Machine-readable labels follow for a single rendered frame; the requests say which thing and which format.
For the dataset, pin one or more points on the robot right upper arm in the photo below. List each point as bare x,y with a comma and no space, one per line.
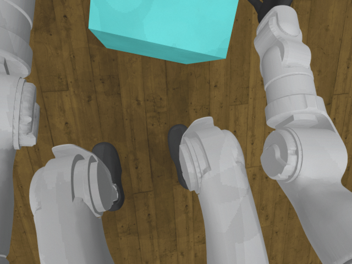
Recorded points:
308,164

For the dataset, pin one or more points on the right robot shin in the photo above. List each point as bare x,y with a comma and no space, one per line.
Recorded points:
207,122

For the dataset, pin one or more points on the robot left upper arm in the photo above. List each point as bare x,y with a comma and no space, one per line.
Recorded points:
19,125

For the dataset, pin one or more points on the robot right forearm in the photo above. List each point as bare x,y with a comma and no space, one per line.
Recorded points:
288,80

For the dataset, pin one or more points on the right robot hand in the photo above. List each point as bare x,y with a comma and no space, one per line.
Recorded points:
263,8

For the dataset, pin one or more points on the carton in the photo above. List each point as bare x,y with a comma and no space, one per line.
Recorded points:
183,31

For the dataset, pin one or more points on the robot shin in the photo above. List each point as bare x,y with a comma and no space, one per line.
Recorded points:
62,151
207,122

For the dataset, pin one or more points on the left robot shin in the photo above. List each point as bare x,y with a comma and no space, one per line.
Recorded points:
62,151

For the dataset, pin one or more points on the robot left forearm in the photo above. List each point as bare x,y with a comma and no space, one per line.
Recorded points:
16,21

